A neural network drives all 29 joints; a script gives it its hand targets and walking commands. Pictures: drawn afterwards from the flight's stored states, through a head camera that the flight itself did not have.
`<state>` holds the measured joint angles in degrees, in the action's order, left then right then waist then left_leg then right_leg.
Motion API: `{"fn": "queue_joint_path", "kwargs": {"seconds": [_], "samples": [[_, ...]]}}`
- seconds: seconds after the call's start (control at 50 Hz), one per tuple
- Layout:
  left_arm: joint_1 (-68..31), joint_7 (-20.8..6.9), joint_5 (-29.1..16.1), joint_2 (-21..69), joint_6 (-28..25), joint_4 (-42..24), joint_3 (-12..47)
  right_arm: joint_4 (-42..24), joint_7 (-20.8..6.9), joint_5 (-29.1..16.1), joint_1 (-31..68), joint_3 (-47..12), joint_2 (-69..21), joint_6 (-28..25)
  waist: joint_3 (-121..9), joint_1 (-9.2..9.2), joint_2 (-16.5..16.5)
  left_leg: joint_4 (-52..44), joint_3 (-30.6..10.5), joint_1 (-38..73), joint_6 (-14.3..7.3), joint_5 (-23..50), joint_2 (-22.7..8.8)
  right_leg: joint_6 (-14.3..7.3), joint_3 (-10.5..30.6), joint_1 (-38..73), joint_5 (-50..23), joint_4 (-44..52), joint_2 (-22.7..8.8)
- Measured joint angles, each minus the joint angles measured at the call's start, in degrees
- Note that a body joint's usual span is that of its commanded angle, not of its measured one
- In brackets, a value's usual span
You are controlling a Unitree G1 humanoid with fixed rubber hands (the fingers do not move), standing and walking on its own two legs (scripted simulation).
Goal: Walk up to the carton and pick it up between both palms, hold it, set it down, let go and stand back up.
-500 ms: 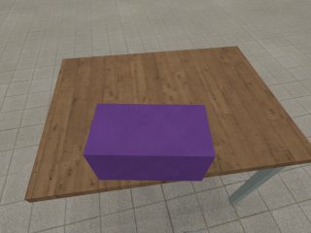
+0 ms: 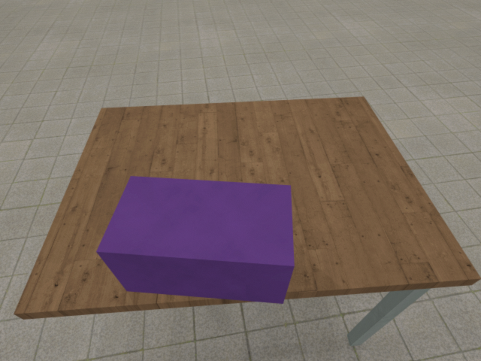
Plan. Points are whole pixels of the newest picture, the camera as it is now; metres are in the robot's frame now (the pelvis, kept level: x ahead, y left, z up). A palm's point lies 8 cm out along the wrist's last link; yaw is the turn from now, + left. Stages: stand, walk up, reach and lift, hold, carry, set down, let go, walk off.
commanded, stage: walk up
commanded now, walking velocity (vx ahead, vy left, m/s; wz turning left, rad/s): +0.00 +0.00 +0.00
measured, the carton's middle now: (206, 239) +0.34 +0.09 -0.02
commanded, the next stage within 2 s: none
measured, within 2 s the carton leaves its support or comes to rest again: neither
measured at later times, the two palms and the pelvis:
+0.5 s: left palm out of the picture -0.01 +0.18 -0.15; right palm out of the picture -0.02 -0.23 -0.15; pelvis +0.02 -0.02 +0.00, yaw +0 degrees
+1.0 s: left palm out of the picture -0.02 +0.21 -0.14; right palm out of the picture -0.01 -0.24 -0.16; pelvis +0.02 -0.01 +0.00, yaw +0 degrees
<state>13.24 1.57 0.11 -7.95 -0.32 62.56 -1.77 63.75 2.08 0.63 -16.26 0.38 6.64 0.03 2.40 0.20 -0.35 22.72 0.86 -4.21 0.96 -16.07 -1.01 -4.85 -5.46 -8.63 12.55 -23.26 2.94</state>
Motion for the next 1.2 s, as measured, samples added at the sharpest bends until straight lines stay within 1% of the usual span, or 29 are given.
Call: {"fn": "queue_joint_path", "kwargs": {"seconds": [0.16,0.24,0.34,0.52,0.74,0.86,0.88,0.9,0.94,0.96,1.0,1.04,1.06,1.1,1.12,1.14,1.16,1.18,1.2], "samples": [[3.26,0.27,-0.01,0.81,-0.37,3.41,0.27,1.65,0.30,-0.18,0.31,0.06,0.74,0.08,0.52,0.49,-1.37,-1.25,-0.06,1.27,0.68,0.12,-0.90,-0.58,-0.05,1.60,-0.51,2.07,1.00],[4.18,0.57,-0.09,1.21,-0.37,4.30,0.28,2.30,0.51,-0.21,0.08,-0.02,0.90,0.29,0.64,0.61,-1.52,-0.81,-0.11,1.48,1.14,-0.44,-1.54,-0.96,-0.10,2.10,-0.36,2.39,1.64],[4.61,0.73,0.01,1.72,-0.37,4.44,0.41,3.12,0.59,-0.12,-0.42,-0.29,0.87,0.50,0.60,0.79,-1.32,-0.21,-0.13,1.45,1.64,-1.11,-2.21,-1.44,-0.12,2.29,-0.01,2.38,2.32],[4.62,0.84,-0.11,2.26,-0.52,4.30,0.83,3.81,0.82,-0.31,-2.02,-0.70,0.19,0.55,0.03,0.53,-1.13,0.54,-0.43,1.27,2.32,-2.16,-3.07,-2.04,-0.40,2.47,0.71,2.38,3.16],[4.92,1.07,-0.08,2.21,-0.77,3.75,0.81,4.46,1.03,-0.43,-3.37,-0.89,-0.25,0.51,-0.20,0.39,-1.61,1.34,-0.53,1.67,2.73,-3.45,-3.67,-2.33,-0.48,2.97,1.85,1.85,3.74],[5.43,1.24,0.09,1.87,-0.61,3.74,0.96,4.32,1.12,-0.49,-3.32,-1.03,-0.39,0.61,-0.05,0.40,-1.34,1.94,-0.42,1.67,2.82,-4.05,-3.95,-2.46,-0.38,3.04,2.20,1.55,4.02],[5.49,1.27,0.23,1.85,-0.55,3.56,1.05,4.23,1.17,-0.52,-3.28,-0.94,-0.35,0.80,-0.06,0.47,-1.29,3.03,-0.29,1.11,2.87,-4.37,-3.91,-2.44,-0.38,2.75,2.26,1.32,3.95],[5.38,1.45,0.55,1.87,-0.53,2.76,0.95,3.91,1.24,-0.44,-3.00,-0.43,-0.06,1.45,0.18,0.92,-1.17,7.21,0.18,-0.90,3.07,-5.76,-3.47,-2.36,-0.24,1.75,2.48,0.34,3.55],[5.43,2.17,0.72,1.74,-0.86,0.62,0.69,2.91,1.27,-0.32,-2.17,0.72,1.25,3.22,1.11,1.71,-0.73,19.70,0.08,-6.63,3.44,-11.24,-1.23,-1.98,0.08,-0.61,3.32,-2.63,1.86],[5.61,2.52,0.77,1.59,-0.85,-0.28,0.52,2.32,1.14,-0.41,-1.83,1.28,2.14,4.01,1.44,1.85,-0.79,25.83,-0.38,-9.54,3.60,-12.29,-0.12,-1.73,0.01,-1.44,3.58,-3.68,1.01],[6.23,2.82,1.28,0.95,-0.54,-1.41,-0.04,1.01,0.59,-0.10,-1.32,2.32,3.78,4.94,1.38,2.14,-1.16,34.48,-1.23,-14.09,3.47,-10.39,1.17,-1.27,-0.11,-2.50,3.93,-4.86,-0.25],[7.00,2.85,1.74,0.05,0.15,-1.78,-0.50,-0.48,-0.16,0.70,-0.73,3.09,4.99,5.23,0.69,2.13,-1.74,37.59,-1.93,-16.67,3.02,-7.12,1.11,-0.76,-0.27,-3.01,4.13,-5.34,-0.95],[7.30,2.92,1.64,-0.41,0.49,-1.35,-0.53,-1.35,-0.49,0.90,-0.25,3.13,5.21,5.06,0.35,1.67,-1.91,35.76,-2.13,-16.69,2.55,-6.19,0.48,-0.53,-0.47,-2.96,4.11,-5.27,-1.03],[7.40,2.79,1.53,-1.16,1.06,-0.05,-0.52,-2.75,-0.70,0.86,0.77,2.55,4.80,4.27,-0.18,0.76,-1.85,27.16,-2.20,-14.80,2.05,-6.43,-0.99,-0.23,-0.90,-2.93,4.15,-5.37,-0.80],[7.31,2.60,1.58,-1.36,1.18,0.32,-0.43,-3.26,-0.56,0.67,1.18,2.20,4.41,3.94,-0.27,0.61,-1.80,22.53,-2.18,-13.48,1.74,-6.95,-1.51,-0.13,-1.08,-3.06,4.31,-5.74,-0.53],[7.29,2.35,1.72,-1.46,1.25,0.23,-0.25,-3.80,-0.39,0.36,1.36,1.84,3.94,3.59,-0.37,0.52,-1.71,17.83,-1.99,-12.10,1.23,-6.25,-1.86,0.00,-1.29,-3.35,4.61,-6.36,-0.27],[7.26,2.03,1.72,-1.46,1.27,-0.06,-0.03,-4.26,-0.22,0.15,1.27,1.45,3.47,3.12,-0.49,0.38,-1.72,12.88,-1.69,-10.64,0.72,-3.65,-2.14,0.20,-1.67,-3.72,5.04,-7.12,-0.01],[7.07,1.67,1.62,-1.59,1.22,-0.33,0.17,-4.36,-0.05,0.07,1.17,1.08,2.69,2.56,-0.43,0.46,-1.01,10.12,-1.32,-9.74,0.39,-1.62,-1.97,0.49,-1.71,-4.09,5.56,-8.05,-0.24],[6.90,1.32,1.38,-1.84,1.17,-0.53,0.36,-4.21,0.01,0.06,1.00,0.59,1.59,2.05,-0.35,0.90,0.57,9.32,-0.55,-9.09,0.23,-1.21,-1.29,0.82,-1.05,-4.09,5.84,-8.48,-0.98]]}}
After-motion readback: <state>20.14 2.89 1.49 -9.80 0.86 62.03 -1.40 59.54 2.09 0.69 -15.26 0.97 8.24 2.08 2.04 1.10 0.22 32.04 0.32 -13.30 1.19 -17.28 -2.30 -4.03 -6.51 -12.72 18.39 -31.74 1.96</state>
